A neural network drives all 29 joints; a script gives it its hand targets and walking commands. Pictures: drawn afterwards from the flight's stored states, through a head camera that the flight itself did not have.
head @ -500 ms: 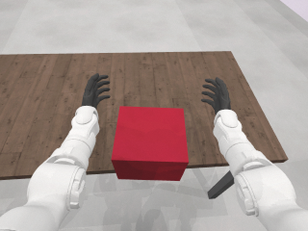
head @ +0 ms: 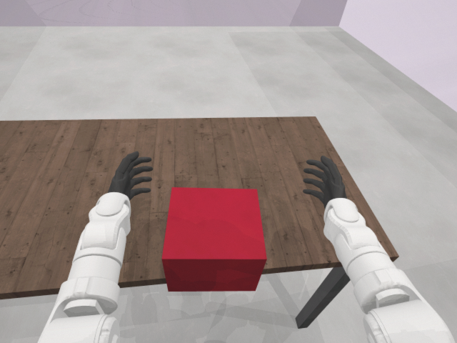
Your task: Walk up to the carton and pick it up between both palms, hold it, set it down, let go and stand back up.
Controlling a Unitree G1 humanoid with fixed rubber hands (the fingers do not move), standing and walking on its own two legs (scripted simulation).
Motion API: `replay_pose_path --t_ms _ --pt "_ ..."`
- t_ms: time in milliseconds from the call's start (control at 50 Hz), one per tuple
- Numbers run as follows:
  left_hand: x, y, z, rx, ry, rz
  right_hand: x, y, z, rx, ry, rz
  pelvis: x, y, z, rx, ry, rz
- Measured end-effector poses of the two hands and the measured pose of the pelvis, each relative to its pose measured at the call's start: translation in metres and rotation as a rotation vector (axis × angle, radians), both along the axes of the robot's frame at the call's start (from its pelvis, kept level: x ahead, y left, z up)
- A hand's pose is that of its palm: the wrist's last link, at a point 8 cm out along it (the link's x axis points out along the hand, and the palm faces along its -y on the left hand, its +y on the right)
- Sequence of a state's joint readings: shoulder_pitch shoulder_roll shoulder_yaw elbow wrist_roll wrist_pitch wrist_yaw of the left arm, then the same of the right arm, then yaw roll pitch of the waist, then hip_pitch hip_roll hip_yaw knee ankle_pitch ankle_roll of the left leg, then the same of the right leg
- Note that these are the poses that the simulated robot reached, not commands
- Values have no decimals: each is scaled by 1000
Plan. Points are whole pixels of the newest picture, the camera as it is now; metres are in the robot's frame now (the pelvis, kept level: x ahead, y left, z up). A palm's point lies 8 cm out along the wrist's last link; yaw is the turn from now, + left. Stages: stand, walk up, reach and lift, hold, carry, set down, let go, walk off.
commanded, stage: set down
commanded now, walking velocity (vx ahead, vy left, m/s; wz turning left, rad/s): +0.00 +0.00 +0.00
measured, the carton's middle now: (213, 239) +0.33 +0.04 -0.05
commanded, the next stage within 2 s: none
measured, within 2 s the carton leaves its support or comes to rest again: neither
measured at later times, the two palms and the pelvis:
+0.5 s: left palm (107, 268) +0.22 +0.22 +0.02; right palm (342, 275) +0.24 -0.18 +0.01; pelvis -0.01 +0.01 +0.00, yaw +0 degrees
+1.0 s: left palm (94, 301) +0.18 +0.23 -0.02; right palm (341, 310) +0.19 -0.18 -0.02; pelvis +0.01 +0.00 +0.00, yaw +0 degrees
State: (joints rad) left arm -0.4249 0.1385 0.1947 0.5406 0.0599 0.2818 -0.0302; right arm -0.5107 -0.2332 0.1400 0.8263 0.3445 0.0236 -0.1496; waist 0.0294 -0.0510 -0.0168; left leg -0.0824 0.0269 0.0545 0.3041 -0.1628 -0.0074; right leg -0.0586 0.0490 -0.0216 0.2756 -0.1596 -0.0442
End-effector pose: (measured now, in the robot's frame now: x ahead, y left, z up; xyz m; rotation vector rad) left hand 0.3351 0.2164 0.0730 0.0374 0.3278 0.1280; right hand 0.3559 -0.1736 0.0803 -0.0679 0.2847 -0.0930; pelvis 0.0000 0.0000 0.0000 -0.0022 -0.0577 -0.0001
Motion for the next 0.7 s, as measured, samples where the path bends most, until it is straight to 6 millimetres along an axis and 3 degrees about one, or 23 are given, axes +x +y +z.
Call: replay_pose_path --t_ms 60,100,160,240,300,360,460,520,560,620,700 --pt "-36 7 -33 -18 25 53 -31 3 -28 14 3 11 -1 -1 -1 0 -5 1" --pt "-51 13 -38 -26 0 93 -44 7 -35 27 -10 23 -5 -1 -2 1 9 7" --pt "-53 18 -20 -32 -91 128 -45 16 -29 53 -52 50 -13 -1 -4 2 47 18" --pt "-31 13 21 -24 -179 96 -24 26 -3 85 -114 75 -21 2 -5 0 84 23" --pt "-24 3 32 -7 -152 47 -17 25 6 93 -121 65 -21 6 -3 -2 66 17" --pt "-42 -6 12 -6 -71 10 -35 17 -7 78 -99 35 -14 10 0 -2 15 10" --pt "-100 -5 -48 -22 58 35 -97 -7 -56 39 -3 -30 -5 8 -1 3 -44 6" --pt "-116 3 -58 -15 7 83 -125 -12 -68 33 24 -27 -7 4 -2 8 -28 8" --pt "-113 5 -51 -11 -73 102 -129 -10 -64 37 9 -7 -11 1 -3 11 -5 10" --pt "-96 2 -38 -22 -153 92 -119 -6 -53 53 -32 26 -17 -1 -4 14 22 9" --pt "-78 -11 -41 -35 -89 39 -100 -4 -49 72 -37 23 -18 1 -3 12 36 -2"
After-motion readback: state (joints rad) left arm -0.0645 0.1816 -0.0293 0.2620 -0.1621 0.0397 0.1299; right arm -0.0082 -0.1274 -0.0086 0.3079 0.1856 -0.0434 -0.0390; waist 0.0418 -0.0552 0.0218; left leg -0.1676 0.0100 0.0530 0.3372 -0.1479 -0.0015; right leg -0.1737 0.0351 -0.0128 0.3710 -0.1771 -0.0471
